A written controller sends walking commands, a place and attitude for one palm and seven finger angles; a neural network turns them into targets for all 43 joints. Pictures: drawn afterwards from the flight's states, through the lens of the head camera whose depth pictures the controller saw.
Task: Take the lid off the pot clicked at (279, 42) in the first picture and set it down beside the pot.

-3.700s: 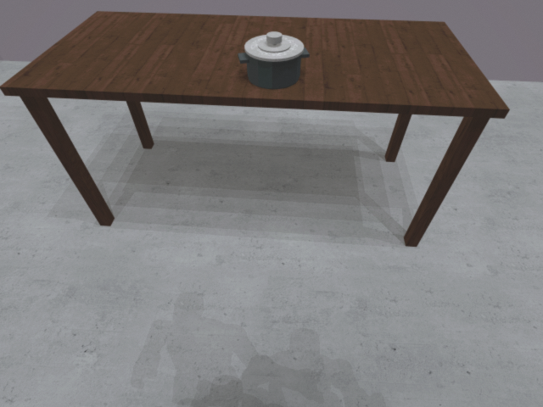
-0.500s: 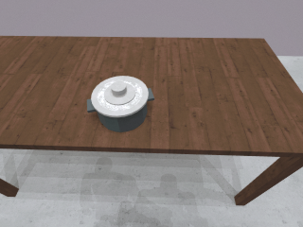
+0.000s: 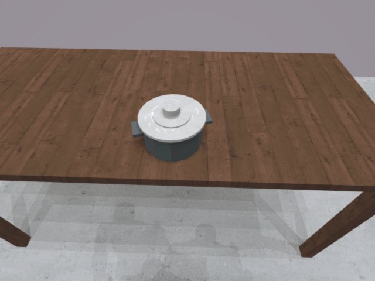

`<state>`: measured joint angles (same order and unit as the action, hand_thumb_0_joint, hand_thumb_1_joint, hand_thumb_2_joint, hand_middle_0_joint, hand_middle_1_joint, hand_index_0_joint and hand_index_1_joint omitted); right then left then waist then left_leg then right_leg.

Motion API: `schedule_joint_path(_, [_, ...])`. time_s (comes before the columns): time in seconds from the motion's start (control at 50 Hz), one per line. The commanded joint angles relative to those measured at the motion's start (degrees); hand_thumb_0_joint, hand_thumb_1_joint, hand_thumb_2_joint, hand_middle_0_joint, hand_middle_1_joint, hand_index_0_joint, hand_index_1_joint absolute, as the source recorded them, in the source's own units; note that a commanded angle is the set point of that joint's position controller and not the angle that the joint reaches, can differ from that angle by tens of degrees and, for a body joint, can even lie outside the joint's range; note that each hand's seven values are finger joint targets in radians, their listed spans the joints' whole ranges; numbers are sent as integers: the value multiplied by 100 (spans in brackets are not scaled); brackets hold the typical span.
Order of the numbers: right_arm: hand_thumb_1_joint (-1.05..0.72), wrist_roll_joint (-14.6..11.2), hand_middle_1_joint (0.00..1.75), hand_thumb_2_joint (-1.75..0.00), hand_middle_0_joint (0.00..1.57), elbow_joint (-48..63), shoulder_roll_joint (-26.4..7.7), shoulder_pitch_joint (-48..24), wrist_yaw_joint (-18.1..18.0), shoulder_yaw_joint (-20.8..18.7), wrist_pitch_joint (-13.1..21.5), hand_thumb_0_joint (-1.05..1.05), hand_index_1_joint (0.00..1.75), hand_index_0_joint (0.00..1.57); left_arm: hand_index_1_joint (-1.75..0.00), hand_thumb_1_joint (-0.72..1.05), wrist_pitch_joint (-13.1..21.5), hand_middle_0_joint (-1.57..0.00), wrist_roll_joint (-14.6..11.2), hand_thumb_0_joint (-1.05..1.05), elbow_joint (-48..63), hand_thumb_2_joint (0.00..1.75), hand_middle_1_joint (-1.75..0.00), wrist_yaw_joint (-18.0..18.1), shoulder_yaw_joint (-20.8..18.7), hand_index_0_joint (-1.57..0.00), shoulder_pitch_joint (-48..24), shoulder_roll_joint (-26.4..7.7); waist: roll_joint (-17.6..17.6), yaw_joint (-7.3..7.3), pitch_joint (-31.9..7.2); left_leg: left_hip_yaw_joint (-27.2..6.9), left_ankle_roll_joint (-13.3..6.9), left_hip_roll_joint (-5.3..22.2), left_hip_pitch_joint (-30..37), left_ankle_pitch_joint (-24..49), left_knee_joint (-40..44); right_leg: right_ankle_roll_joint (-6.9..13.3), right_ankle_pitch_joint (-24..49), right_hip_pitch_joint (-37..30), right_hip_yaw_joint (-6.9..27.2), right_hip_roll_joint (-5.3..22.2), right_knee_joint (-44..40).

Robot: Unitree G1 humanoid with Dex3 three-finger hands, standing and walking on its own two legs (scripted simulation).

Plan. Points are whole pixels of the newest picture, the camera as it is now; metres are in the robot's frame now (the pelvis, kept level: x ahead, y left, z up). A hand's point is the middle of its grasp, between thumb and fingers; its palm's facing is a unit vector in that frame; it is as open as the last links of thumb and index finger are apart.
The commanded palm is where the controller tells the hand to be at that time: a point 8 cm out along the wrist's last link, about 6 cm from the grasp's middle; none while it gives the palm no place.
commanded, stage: come to a stop and stand still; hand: left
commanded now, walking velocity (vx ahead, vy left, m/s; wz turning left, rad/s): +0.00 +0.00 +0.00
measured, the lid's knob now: (171, 108) +0.50 +0.09 +0.09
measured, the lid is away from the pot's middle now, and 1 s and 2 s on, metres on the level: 0.00 0.00 0.00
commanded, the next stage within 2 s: look again from close up in 0.88 s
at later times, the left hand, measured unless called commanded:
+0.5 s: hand out of the picture +0.05 +0.15 -0.17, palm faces +0.01 -0.98 -0.21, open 7.3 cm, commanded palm none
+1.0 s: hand out of the picture +0.03 +0.12 -0.17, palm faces +0.02 -0.98 -0.19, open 7.3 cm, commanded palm none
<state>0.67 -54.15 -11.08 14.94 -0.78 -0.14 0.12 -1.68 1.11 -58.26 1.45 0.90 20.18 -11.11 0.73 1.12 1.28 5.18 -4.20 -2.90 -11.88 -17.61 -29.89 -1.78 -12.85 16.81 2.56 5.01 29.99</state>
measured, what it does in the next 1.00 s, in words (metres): shifts its weight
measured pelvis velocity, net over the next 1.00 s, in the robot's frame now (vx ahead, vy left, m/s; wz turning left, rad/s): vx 0.03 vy -0.05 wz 0.01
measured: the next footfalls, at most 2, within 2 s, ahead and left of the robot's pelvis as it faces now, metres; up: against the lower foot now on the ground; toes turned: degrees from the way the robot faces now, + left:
none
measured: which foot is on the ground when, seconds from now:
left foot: down 0.00-1.00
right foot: down 0.00-1.00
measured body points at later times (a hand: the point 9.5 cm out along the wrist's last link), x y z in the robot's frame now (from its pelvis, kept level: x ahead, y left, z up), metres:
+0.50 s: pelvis +0.03 -0.03 +0.00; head +0.05 -0.03 +0.45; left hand +0.05 +0.20 -0.15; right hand +0.04 -0.25 -0.16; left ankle -0.01 +0.07 -0.73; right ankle +0.04 -0.18 -0.73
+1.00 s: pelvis +0.03 -0.05 +0.01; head +0.05 -0.05 +0.46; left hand +0.03 +0.18 -0.15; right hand +0.03 -0.26 -0.16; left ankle -0.01 +0.07 -0.73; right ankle +0.04 -0.18 -0.73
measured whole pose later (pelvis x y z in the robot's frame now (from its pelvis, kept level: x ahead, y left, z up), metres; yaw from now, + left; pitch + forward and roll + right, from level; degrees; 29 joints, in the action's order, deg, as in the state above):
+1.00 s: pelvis +0.03 -0.05 +0.01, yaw +0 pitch -1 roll +0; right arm 0.4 -63.5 -7.9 16.6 -2.0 0.1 1.1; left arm 0.0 0.4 -61.7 2.1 1.0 16.6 -8.7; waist 0.3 0.1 2.7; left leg 3.2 0.1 1.0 -6.9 -18.0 -25.9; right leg -1.0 -14.1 12.2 0.2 1.4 27.3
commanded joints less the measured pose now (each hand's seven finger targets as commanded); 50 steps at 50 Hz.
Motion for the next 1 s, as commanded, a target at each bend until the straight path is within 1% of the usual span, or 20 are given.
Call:
schedule_joint_path(0.0, [-90,-17,30,-90,20,176,-615,118,-36,-140,143,0,30,20,-30,90,188,-20,3,0,202,90,-30,47,-112,-20,118,-505,-33,-84,162,-1033,143,880,-141,339,1115,342,290,-75,54,20,-321])
schedule_joint_path(0.02, [-90,-18,30,-90,20,135,-597,128,-46,-137,159,0,30,20,-30,90,200,-20,-2,0,156,90,-30,54,-113,-20,166,-477,56,-85,89,-983,147,874,-17,587,1062,342,412,-91,79,41,-324])
schedule_joint_path(0.06, [-90,-25,30,-90,20,30,-566,185,-61,-124,179,0,30,20,-30,90,213,-20,-10,0,83,90,-30,67,-107,-20,156,-490,-4,-104,33,-908,167,855,112,1094,930,326,659,-173,93,82,-320])
schedule_joint_path(0.08, [-90,-29,30,-90,20,2,-529,191,-69,-129,175,0,30,20,-30,90,214,-20,-15,0,67,90,-30,67,-116,-20,169,-514,-96,-83,30,-886,158,863,160,1215,878,331,717,-191,70,85,-344])
schedule_joint_path(0.16, [-90,-26,30,-90,20,-160,-508,266,-96,-109,195,0,30,20,-30,90,214,-20,-24,0,-40,90,-30,90,-117,-20,148,-456,87,-95,27,-821,193,864,261,1657,816,314,916,-273,69,111,-290])
schedule_joint_path(0.18, [-90,-31,30,-90,20,-197,-481,263,-97,-114,186,0,30,20,-30,90,213,-20,-24,0,-37,90,-30,90,-127,-20,126,-494,-74,-80,39,-824,183,877,250,1671,775,316,960,-319,28,107,-310])
schedule_joint_path(0.26, [-90,-22,30,-90,20,-320,-439,307,-106,-104,179,0,30,20,-30,90,214,-20,-32,0,-86,90,-30,99,-124,-20,61,-439,83,-95,115,-767,221,854,244,1556,794,326,979,-326,70,141,-340])
schedule_joint_path(0.28, [-90,-20,30,-90,20,-345,-396,290,-108,-110,170,0,30,20,-30,90,214,-20,-30,0,-88,90,-30,97,-141,-20,45,-455,-35,-69,180,-796,206,855,208,1505,797,338,975,-321,53,133,-368])
schedule_joint_path(0.44, [-90,-15,30,-90,20,-512,-340,412,-114,-95,173,0,30,20,-30,90,238,-20,-46,0,-92,90,-30,102,-146,-20,-91,-446,-20,-93,80,-731,254,857,294,1544,786,373,1218,-458,116,178,-404])
schedule_joint_path(0.48, [-90,-15,30,-90,20,-555,-306,432,-113,-98,162,0,30,20,-30,90,239,-20,-51,0,-84,90,-30,99,-148,-20,-120,-464,-158,-82,106,-727,252,872,271,1461,803,383,1203,-487,92,171,-446])
schedule_joint_path(0.5, [-90,-13,30,-90,20,-568,-314,420,-113,-100,159,0,30,20,-30,90,238,-20,-47,0,-79,90,-30,102,-149,-20,-128,-439,-119,-84,191,-708,265,858,245,1431,800,384,1214,-439,120,183,-454])
schedule_joint_path(0.56, [-90,-14,30,-90,20,-629,-275,489,-113,-92,160,0,30,20,-30,90,256,-20,-52,0,-90,90,-30,106,-145,-20,-134,-436,-124,-107,79,-677,283,863,343,1456,796,398,1314,-487,156,184,-459])
schedule_joint_path(0.62, [-90,-16,30,-90,20,-663,-250,476,-109,-93,149,0,30,20,-30,90,260,-20,-53,0,-97,90,-30,106,-144,-20,-121,-435,-138,-97,146,-647,291,850,318,1307,797,409,1293,-473,186,204,-540])
schedule_joint_path(0.66, [-90,-21,30,-90,20,-703,-232,515,-108,-88,151,0,30,20,-30,90,271,-20,-53,0,-108,90,-30,107,-140,-20,-121,-423,-181,-111,96,-630,297,859,354,1304,807,408,1325,-506,184,201,-553])
schedule_joint_path(0.68, [-90,-24,30,-90,20,-700,-214,516,-109,-95,142,0,30,20,-30,90,268,-20,-56,0,-95,90,-30,102,-145,-20,-123,-452,-298,-106,122,-637,295,864,324,1231,816,415,1300,-528,185,181,-585])
schedule_joint_path(0.8, [-90,-24,30,-90,20,-772,-179,530,-114,-83,138,0,30,20,-30,90,272,-20,-56,0,-134,90,-30,105,-137,-20,-81,-406,-127,-116,231,-603,318,863,311,1138,833,426,1219,-464,230,182,-664])
schedule_joint_path(0.84, [-90,-29,30,-90,20,-800,-152,566,-114,-68,150,0,30,20,-30,90,278,-20,-57,0,-141,90,-30,106,-133,-20,-43,-404,-17,-115,147,-597,323,873,346,1215,837,424,1228,-513,215,176,-655])
schedule_joint_path(0.88, [-90,-35,30,-90,20,-802,-137,563,-121,-74,145,0,30,20,-30,90,277,-20,-64,0,-166,90,-30,101,-127,-20,-29,-396,-165,-113,189,-608,310,896,347,1166,848,426,1196,-512,197,151,-700])
schedule_joint_path(0.96, [-90,-34,30,-90,20,-839,-113,606,-118,-69,155,0,30,20,-30,90,285,-20,-53,0,-189,90,-30,107,-120,-20,16,-351,-60,-125,187,-585,320,877,361,1170,854,420,1196,-488,223,160,-703])
schedule_joint_path(0.98, [-90,-38,30,-90,20,-846,-99,592,-120,-70,151,0,30,20,-30,90,282,-20,-61,0,-196,90,-30,101,-121,-20,25,-371,-108,-104,227,-597,308,890,326,1146,862,420,1161,-508,194,144,-732])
